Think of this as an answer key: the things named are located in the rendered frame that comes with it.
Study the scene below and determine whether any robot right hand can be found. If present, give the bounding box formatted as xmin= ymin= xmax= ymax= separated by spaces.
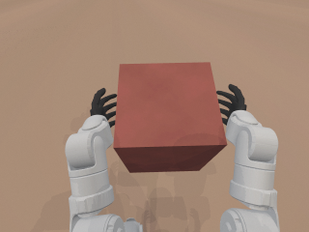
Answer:
xmin=216 ymin=84 xmax=247 ymax=126

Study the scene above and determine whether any left robot shin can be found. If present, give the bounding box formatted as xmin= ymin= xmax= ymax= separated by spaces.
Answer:
xmin=126 ymin=217 xmax=136 ymax=221

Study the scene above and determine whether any robot left thigh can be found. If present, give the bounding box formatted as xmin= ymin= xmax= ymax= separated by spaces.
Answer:
xmin=124 ymin=220 xmax=143 ymax=232

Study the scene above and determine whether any robot right forearm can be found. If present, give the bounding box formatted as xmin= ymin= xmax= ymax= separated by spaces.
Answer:
xmin=225 ymin=110 xmax=280 ymax=232

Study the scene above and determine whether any right robot upper arm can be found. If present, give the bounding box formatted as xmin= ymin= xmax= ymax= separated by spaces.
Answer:
xmin=219 ymin=208 xmax=279 ymax=232

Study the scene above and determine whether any left robot upper arm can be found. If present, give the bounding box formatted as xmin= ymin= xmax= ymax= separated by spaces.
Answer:
xmin=72 ymin=214 xmax=126 ymax=232

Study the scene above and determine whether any robot left hand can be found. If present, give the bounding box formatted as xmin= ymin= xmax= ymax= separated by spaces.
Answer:
xmin=90 ymin=88 xmax=117 ymax=128

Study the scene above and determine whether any carton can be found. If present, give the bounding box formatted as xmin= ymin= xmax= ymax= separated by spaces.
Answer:
xmin=113 ymin=62 xmax=228 ymax=173

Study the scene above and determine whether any robot left forearm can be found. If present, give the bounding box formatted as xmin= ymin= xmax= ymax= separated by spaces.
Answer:
xmin=65 ymin=114 xmax=115 ymax=232

